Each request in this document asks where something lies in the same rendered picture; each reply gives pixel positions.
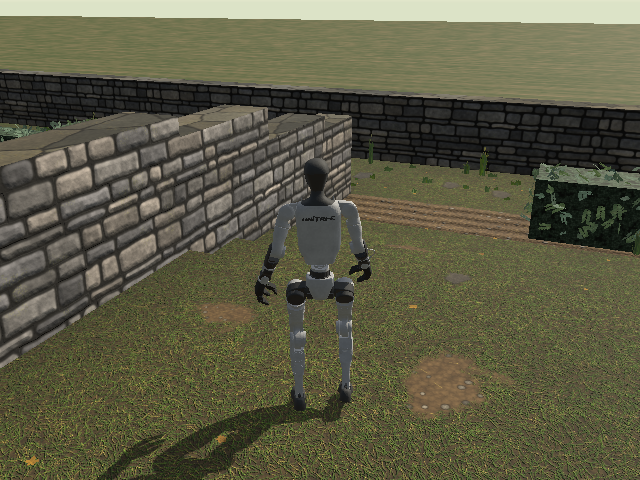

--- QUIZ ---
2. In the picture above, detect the robot left foot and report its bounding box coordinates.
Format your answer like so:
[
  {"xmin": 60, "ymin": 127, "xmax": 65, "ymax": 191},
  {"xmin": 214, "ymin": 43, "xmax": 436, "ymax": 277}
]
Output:
[{"xmin": 291, "ymin": 386, "xmax": 306, "ymax": 411}]

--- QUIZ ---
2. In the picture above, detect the robot left forearm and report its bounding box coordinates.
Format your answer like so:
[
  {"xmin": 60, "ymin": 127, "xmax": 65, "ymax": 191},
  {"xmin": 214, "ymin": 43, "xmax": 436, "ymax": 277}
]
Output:
[{"xmin": 258, "ymin": 243, "xmax": 279, "ymax": 285}]

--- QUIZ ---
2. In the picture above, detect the robot left hand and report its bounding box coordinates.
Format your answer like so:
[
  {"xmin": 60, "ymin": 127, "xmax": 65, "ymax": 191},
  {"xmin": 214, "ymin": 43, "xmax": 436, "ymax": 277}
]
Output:
[{"xmin": 255, "ymin": 280, "xmax": 277, "ymax": 305}]

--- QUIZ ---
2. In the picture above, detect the robot right forearm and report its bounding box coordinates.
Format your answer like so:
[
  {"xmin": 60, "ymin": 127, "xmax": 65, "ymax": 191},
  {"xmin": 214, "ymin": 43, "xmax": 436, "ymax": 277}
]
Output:
[{"xmin": 354, "ymin": 239, "xmax": 370, "ymax": 269}]

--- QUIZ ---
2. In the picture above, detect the left robot upper arm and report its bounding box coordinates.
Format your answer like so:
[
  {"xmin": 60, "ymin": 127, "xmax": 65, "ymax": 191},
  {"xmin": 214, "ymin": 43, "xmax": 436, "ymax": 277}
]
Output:
[{"xmin": 270, "ymin": 202, "xmax": 297, "ymax": 259}]

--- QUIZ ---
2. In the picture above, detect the right robot shin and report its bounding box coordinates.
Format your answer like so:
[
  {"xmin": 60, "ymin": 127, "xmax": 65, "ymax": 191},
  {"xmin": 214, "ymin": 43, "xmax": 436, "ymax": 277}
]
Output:
[{"xmin": 339, "ymin": 320, "xmax": 353, "ymax": 390}]

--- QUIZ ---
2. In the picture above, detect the right robot upper arm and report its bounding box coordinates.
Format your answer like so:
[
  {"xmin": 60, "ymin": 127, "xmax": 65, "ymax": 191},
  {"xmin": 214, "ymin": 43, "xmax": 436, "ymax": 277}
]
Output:
[{"xmin": 338, "ymin": 200, "xmax": 365, "ymax": 254}]

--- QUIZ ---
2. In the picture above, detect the robot right hand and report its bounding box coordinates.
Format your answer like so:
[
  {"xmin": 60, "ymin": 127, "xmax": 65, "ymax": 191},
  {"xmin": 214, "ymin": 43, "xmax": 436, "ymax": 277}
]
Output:
[{"xmin": 349, "ymin": 265, "xmax": 372, "ymax": 282}]

